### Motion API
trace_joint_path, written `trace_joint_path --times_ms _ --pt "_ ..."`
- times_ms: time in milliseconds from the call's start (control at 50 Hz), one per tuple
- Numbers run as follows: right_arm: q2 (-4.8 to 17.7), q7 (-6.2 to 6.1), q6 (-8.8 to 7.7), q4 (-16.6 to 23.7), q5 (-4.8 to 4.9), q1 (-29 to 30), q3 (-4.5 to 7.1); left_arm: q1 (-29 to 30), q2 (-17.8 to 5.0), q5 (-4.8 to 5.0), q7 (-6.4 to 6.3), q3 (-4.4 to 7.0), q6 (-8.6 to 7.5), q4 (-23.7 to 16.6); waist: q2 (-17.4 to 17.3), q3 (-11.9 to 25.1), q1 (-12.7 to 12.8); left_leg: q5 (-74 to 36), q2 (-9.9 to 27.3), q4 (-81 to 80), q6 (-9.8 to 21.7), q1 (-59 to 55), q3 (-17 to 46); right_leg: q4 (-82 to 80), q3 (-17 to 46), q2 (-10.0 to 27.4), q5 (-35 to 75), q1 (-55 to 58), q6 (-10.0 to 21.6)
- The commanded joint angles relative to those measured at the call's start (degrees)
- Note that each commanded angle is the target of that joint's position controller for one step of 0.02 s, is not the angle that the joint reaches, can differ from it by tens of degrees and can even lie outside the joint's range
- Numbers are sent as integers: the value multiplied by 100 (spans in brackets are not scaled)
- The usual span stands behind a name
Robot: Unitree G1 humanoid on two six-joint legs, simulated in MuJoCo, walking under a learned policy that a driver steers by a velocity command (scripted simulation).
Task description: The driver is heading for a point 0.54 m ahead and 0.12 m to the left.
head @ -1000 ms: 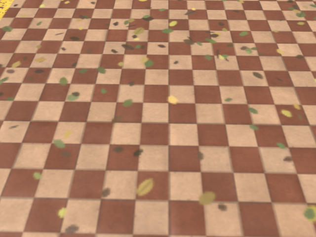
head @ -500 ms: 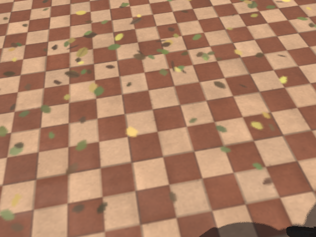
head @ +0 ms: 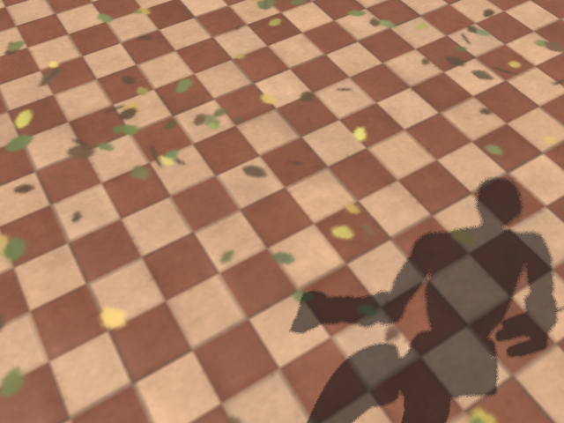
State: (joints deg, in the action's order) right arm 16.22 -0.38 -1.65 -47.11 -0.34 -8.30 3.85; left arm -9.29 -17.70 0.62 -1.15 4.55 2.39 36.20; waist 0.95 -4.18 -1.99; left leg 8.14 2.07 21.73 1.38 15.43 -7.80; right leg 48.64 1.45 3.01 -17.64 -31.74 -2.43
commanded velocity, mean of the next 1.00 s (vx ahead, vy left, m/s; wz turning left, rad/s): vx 0.02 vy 0.00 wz -0.08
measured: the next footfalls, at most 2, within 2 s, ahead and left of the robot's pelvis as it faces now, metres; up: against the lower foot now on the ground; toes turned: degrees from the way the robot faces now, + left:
right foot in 0.12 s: +0.10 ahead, -0.14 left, +0.00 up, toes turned -2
left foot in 0.38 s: +0.09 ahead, +0.11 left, +0.00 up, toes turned -1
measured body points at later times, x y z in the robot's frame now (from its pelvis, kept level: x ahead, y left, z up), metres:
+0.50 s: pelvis +0.05 -0.02 -0.01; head +0.05 -0.01 +0.44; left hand +0.22 +0.22 -0.12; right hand +0.13 -0.30 -0.13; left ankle +0.05 +0.11 -0.74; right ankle +0.06 -0.14 -0.74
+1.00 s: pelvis +0.06 -0.01 +0.00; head +0.06 -0.01 +0.45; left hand +0.14 +0.25 -0.14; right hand +0.12 -0.27 -0.15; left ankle +0.05 +0.11 -0.74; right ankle +0.06 -0.14 -0.74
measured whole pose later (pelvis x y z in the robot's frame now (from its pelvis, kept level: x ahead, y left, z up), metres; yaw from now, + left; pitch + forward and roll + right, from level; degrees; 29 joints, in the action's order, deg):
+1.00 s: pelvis +0.06 -0.01 +0.00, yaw -2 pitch -2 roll +0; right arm 14.0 -1.2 -0.1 -58.8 -0.4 -10.0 0.6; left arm -10.0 -13.5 -0.2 -2.3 2.8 0.7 57.9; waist 0.0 -2.2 -0.4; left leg 16.2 0.9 27.7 -0.3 9.7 -1.5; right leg 27.8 1.1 0.7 -14.2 -11.8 -1.0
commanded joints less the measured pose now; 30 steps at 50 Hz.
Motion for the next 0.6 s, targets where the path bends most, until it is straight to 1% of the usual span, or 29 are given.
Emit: trace_joint_path --times_ms 20,40,60,80,100,120,140,160,180,200,220,240,260,300,320,340,360,380,400,420,440,460,480,520,600 --pt "994 23 -10 342 94 345 202 -210 -306 -33 72 60 -7 -343 -811 1031 162 -1494 1469 -567 1160 -442 854 -666 -102 -71 221 1002 112" --pt "1023 39 14 295 124 320 196 -169 -322 -41 92 64 -3 -358 -816 981 171 -1252 1475 -463 1100 -499 886 -1012 -148 -118 234 1137 169" --pt "1028 47 37 257 164 348 181 -219 -314 -50 113 69 -12 -333 -806 942 245 -985 1423 -292 988 -481 869 -1541 -234 -187 457 1416 256" --pt "944 52 51 206 198 334 140 -324 -330 -66 124 82 -32 -272 -779 920 320 -688 1311 -60 806 -334 822 -2170 -314 -278 849 1876 376" --pt "714 73 41 76 168 72 53 -357 -474 -96 100 116 -43 -272 -576 926 314 -323 1091 247 448 -53 678 -2693 -48 -138 1437 2455 536" --pt "321 124 3 122 -62 -111 -94 -425 -891 -158 17 180 -42 -355 473 1261 120 768 619 1257 -66 451 177 -2774 1202 964 3142 3176 832" --pt "177 125 -6 175 -118 -269 -159 -51 -883 -276 -12 87 -44 -491 1277 1192 -88 2244 159 1683 -427 974 228 -2795 1990 1705 3323 2888 1705" --pt "583 75 40 213 -66 87 -76 -48 -591 -286 30 41 -117 -429 1020 1139 245 2503 223 2166 -541 937 600 -2873 1925 1582 2923 2555 1936" --pt "713 62 72 230 11 164 -22 14 -505 -291 54 -1 -195 -321 1050 1026 207 2471 217 2427 -546 1075 709 -2888 1681 1369 2866 2543 1803" --pt "725 28 112 123 20 82 7 122 -547 -263 64 8 -246 -259 934 1006 170 2404 243 2574 -560 1106 791 -2848 1462 1201 2917 2534 1642" --pt "784 -1 154 64 -9 -13 37 260 -553 -205 61 5 -281 -225 896 968 126 2234 277 2618 -599 1037 859 -2802 1319 1153 3175 2434 1556" --pt "749 0 180 2 -6 -112 37 374 -533 -182 51 -9 -296 -188 781 988 50 2037 267 2624 -625 798 860 -2724 1144 1078 3574 2265 1516" --pt "642 7 188 -44 15 -184 9 442 -474 -179 52 -24 -292 -144 687 1034 10 1884 232 2454 -632 573 815 -2678 990 990 3731 2174 1486" --pt "474 13 189 -78 53 -137 -51 484 -382 -165 56 -44 -266 -47 663 1093 57 1453 182 1895 -612 273 737 -2615 900 912 3640 2203 1464" --pt "429 18 192 -102 56 -135 -69 523 -337 -150 58 -60 -248 3 656 1096 38 1136 147 1475 -586 76 694 -2565 874 860 3425 2196 1423" --pt "387 30 189 -145 38 -189 -89 572 -276 -123 62 -84 -230 53 634 1083 -33 606 101 849 -536 -221 639 -2507 824 766 3034 2138 1314" --pt "414 46 181 -163 -27 -207 -107 460 -222 -91 77 -100 -231 149 524 1046 -61 -237 120 238 -448 -571 705 -2517 787 617 2277 2036 1084" --pt "635 45 178 -146 -107 -185 -83 280 -156 -125 89 -117 -253 234 254 1003 70 -948 384 121 -324 -808 1008 -2451 707 375 1347 1900 806" --pt "971 30 188 -130 -85 -110 -25 70 -189 -192 108 -97 -261 298 -278 806 344 -994 589 259 -116 -663 1075 -2399 476 63 583 1766 614" --pt "895 50 188 -201 -23 98 -20 91 -92 -225 96 -123 -240 316 -777 610 410 205 562 133 91 9 1128 -2451 230 -131 418 2067 443" --pt "664 74 160 -154 -36 204 -76 306 -263 -202 69 -86 -221 378 -607 394 246 663 445 -9 60 252 1101 -2329 227 -133 549 2170 395" --pt "610 64 122 -219 -72 180 -94 385 -277 -167 34 -59 -207 392 -550 405 218 703 411 -49 -26 263 1076 -2264 214 -111 756 2217 420" --pt "606 59 77 -262 -68 149 -107 395 -253 -156 5 -55 -180 433 -517 397 200 518 353 -28 -92 200 1025 -2252 254 -74 1009 2215 445" --pt "569 29 16 -378 -41 4 -128 312 -225 -153 -17 -40 -172 540 -386 500 163 295 310 65 -138 -12 964 -2276 268 -52 1250 2217 451" --pt "547 -34 41 -511 -29 -45 -153 234 -192 -125 -25 -20 -205 808 -221 508 116 242 254 113 -112 -169 918 -2307 228 -63 1347 2186 397"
